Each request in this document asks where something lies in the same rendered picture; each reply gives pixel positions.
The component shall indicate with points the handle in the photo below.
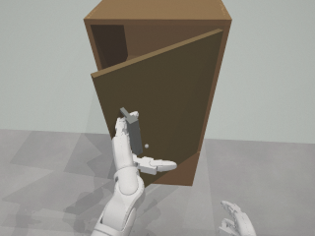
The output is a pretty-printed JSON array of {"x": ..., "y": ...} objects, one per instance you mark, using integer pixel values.
[{"x": 133, "y": 131}]

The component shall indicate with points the right robot hand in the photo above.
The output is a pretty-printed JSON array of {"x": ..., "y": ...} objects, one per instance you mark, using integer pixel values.
[{"x": 241, "y": 225}]

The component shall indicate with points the cupboard door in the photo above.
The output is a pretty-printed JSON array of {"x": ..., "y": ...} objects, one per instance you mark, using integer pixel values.
[{"x": 170, "y": 89}]

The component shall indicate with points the left robot hand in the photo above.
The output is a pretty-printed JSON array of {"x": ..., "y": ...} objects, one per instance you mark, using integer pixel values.
[{"x": 124, "y": 157}]

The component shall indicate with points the left robot forearm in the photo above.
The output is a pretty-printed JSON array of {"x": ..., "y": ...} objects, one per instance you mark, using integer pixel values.
[{"x": 119, "y": 214}]

